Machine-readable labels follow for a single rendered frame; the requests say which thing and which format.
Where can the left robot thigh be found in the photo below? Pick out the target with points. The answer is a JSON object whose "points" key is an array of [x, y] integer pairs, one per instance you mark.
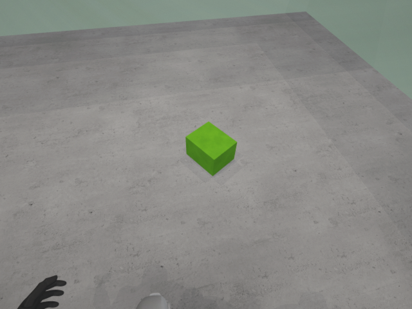
{"points": [[154, 302]]}

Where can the left robot hand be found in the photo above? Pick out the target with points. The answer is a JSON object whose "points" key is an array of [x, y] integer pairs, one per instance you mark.
{"points": [[33, 301]]}

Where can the carton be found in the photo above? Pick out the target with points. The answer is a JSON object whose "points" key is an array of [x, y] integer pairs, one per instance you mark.
{"points": [[210, 147]]}

